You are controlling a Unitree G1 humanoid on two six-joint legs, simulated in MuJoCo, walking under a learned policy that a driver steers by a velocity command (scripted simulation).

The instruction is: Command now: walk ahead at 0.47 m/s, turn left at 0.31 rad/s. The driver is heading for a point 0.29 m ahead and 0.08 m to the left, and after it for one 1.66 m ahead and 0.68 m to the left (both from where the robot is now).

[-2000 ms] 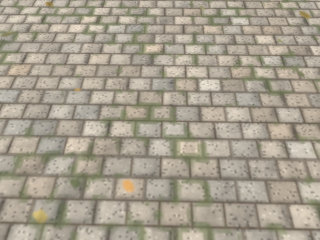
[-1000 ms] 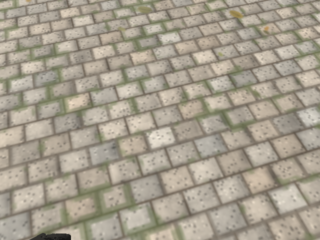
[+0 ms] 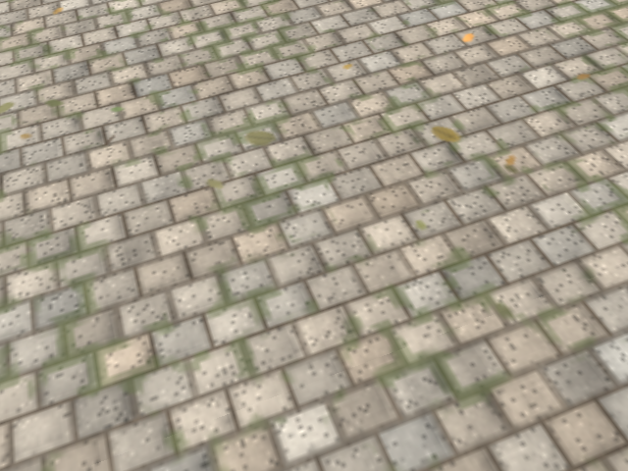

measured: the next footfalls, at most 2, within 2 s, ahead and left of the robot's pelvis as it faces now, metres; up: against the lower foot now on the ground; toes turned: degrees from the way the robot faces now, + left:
left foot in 0.24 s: +0.31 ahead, +0.14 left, +0.00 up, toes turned +8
right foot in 0.70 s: +0.41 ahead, -0.05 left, +0.00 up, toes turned +30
